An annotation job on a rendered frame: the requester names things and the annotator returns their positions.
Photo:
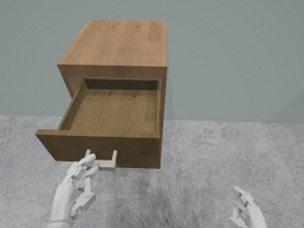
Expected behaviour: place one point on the cabinet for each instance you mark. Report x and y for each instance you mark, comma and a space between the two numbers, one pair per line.
119, 49

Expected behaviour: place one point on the handle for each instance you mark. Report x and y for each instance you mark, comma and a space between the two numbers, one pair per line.
104, 165

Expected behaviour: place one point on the drawer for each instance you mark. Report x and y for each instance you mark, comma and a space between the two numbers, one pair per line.
107, 115

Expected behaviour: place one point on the left robot hand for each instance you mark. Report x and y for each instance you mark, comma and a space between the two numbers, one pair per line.
68, 204

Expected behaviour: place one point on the right robot hand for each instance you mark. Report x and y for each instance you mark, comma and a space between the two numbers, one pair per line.
251, 216

